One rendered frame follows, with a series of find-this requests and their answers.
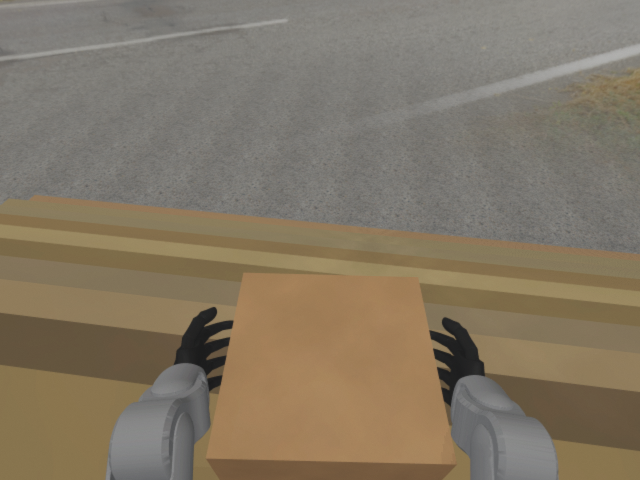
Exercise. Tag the right robot hand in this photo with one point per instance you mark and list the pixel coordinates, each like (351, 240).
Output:
(465, 361)

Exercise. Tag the carton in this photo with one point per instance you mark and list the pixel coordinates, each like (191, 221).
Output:
(330, 377)

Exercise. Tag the left robot hand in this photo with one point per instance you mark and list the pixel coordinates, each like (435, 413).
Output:
(194, 350)

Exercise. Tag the left robot forearm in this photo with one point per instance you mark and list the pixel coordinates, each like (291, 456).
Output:
(154, 438)

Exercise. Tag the right robot forearm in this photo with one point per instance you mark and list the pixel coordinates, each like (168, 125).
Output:
(500, 440)

